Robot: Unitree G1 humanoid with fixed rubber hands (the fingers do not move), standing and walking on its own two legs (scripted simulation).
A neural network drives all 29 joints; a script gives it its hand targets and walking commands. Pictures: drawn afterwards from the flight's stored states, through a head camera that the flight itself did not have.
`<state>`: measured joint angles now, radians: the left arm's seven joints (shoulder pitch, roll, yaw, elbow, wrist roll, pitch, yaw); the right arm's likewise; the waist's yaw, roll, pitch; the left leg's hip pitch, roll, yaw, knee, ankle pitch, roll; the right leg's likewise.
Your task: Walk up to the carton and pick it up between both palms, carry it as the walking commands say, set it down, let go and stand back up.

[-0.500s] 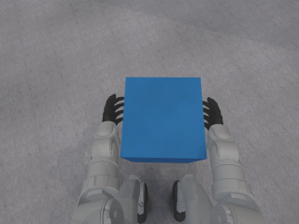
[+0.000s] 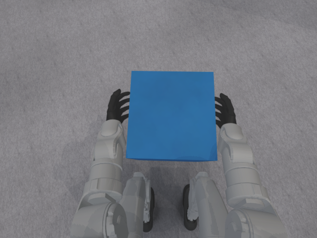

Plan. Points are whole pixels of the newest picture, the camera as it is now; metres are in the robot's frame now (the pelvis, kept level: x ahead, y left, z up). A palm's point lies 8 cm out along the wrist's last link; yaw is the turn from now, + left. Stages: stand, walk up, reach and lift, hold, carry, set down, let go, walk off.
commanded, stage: set down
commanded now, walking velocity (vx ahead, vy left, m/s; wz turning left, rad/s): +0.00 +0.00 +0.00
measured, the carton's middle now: (169, 123) +0.40 +0.00 -0.13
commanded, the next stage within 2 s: none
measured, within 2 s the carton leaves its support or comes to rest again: neither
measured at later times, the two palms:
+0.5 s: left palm (122, 119) +0.42 +0.15 -0.14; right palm (216, 123) +0.41 -0.14 -0.16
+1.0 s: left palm (128, 124) +0.43 +0.15 -0.24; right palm (209, 127) +0.43 -0.14 -0.26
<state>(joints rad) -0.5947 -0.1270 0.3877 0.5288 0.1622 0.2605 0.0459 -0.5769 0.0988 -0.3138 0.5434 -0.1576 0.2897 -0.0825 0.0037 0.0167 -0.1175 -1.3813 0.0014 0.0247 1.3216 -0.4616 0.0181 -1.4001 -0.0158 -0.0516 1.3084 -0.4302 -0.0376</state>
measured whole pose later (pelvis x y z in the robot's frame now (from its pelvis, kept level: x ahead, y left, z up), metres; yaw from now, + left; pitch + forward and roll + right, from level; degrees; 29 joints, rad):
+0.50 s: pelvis -0.03 +0.01 -0.08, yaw +1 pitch +33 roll +0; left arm -0.84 -0.06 0.39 0.61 0.12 0.27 0.09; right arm -0.80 0.01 -0.32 0.61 -0.10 0.30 -0.11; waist -0.01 0.03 -0.02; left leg -1.67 -0.02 0.03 1.61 -0.51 0.03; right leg -1.69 0.01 -0.01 1.60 -0.48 -0.01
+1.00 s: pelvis -0.08 -0.01 -0.15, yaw +5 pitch +19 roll +1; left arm -1.17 0.11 0.27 0.52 -0.05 0.43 0.18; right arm -1.14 -0.14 -0.24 0.54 0.07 0.44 -0.18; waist -0.05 0.03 0.53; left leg -1.71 -0.08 0.01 1.86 -0.48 0.00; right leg -1.71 0.03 0.01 1.88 -0.50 0.00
